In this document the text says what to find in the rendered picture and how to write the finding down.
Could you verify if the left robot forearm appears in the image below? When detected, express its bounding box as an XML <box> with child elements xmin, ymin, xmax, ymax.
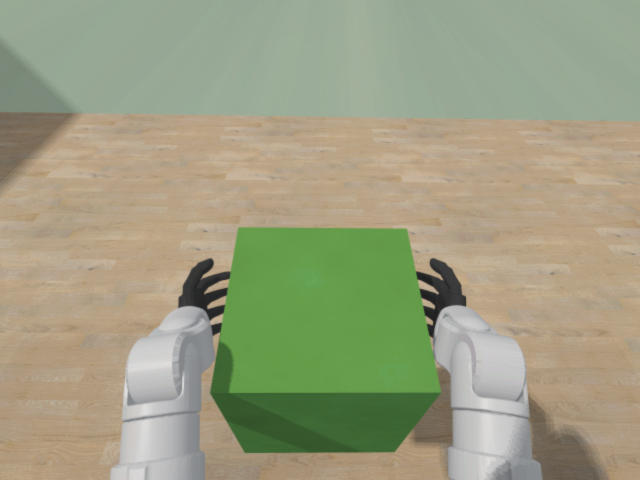
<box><xmin>110</xmin><ymin>306</ymin><xmax>216</xmax><ymax>480</ymax></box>

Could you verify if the left robot hand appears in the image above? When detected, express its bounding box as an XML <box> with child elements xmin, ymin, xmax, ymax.
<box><xmin>178</xmin><ymin>258</ymin><xmax>231</xmax><ymax>336</ymax></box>

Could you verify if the right robot forearm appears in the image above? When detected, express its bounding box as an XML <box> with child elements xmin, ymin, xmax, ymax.
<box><xmin>433</xmin><ymin>305</ymin><xmax>542</xmax><ymax>480</ymax></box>

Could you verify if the right robot hand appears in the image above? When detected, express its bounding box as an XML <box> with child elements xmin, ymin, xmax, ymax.
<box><xmin>416</xmin><ymin>258</ymin><xmax>466</xmax><ymax>338</ymax></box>

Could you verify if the carton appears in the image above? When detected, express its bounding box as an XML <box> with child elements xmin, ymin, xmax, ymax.
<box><xmin>210</xmin><ymin>227</ymin><xmax>441</xmax><ymax>453</ymax></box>

